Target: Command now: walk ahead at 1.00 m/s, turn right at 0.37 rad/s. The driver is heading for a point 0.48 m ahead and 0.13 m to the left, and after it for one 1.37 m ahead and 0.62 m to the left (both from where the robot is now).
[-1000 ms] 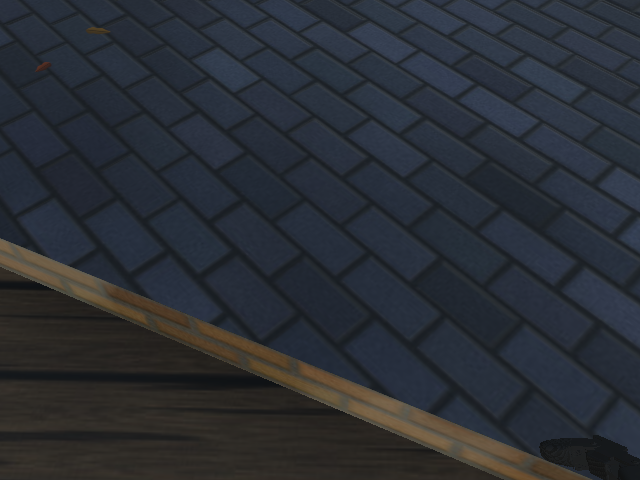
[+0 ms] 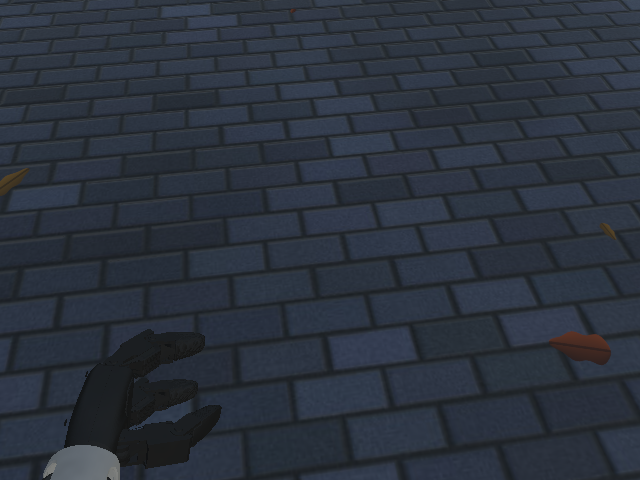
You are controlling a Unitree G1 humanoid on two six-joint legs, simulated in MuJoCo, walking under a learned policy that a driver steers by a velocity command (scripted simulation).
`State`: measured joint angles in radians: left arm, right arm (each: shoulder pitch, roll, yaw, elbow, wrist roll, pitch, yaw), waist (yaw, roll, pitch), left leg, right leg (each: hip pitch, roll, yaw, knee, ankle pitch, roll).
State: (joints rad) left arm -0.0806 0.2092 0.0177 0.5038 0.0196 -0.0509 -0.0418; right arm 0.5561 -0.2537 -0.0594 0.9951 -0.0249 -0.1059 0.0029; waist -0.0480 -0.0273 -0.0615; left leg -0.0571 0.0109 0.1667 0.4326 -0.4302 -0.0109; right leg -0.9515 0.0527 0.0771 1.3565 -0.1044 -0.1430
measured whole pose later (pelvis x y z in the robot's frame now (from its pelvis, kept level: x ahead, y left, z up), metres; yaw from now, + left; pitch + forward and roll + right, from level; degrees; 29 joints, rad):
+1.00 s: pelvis +0.99 +0.13 -0.01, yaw +36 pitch +3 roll -1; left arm 0.01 0.26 -0.04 0.56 0.05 -0.10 0.02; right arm 0.43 -0.37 -0.10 0.82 0.01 -0.06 0.01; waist -0.11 0.03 0.02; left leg -0.07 -0.18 -0.27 0.80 -0.46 0.13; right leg -0.54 -0.02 0.05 0.59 -0.15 0.03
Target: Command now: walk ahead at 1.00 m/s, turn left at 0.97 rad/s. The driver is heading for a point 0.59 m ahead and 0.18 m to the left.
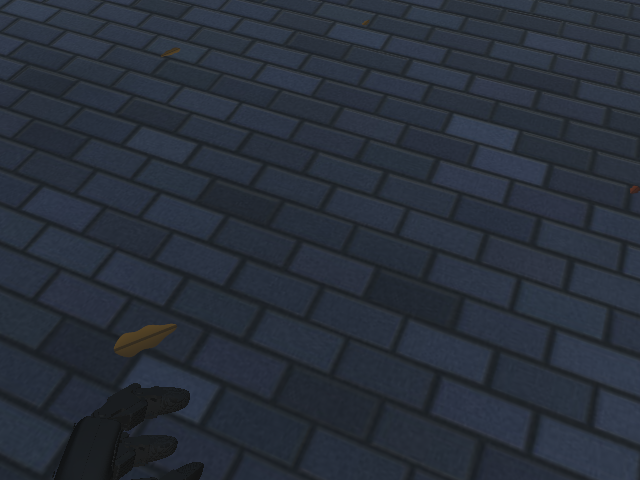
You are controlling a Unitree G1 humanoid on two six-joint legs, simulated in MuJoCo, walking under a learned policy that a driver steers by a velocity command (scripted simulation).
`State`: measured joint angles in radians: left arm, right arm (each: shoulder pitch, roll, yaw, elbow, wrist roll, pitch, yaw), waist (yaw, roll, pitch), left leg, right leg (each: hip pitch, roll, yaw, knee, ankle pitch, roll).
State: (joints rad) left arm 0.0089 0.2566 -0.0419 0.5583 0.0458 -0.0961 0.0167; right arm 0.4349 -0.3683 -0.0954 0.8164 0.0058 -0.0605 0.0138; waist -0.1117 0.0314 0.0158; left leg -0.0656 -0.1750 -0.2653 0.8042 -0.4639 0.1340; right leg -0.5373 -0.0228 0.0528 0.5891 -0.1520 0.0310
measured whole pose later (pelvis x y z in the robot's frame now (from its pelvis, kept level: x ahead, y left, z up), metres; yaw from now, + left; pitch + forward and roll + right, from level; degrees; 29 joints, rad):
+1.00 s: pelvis +0.73 +0.15 +0.01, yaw +40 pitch +1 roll +0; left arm 0.13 0.22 0.01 0.69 0.03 -0.06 -0.02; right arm 0.19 -0.28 -0.05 0.75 0.01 0.03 -0.03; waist 0.01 0.00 0.07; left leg -0.48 -0.03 -0.12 1.19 -0.48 -0.06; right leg -0.44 0.07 -0.01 0.47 -0.04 -0.06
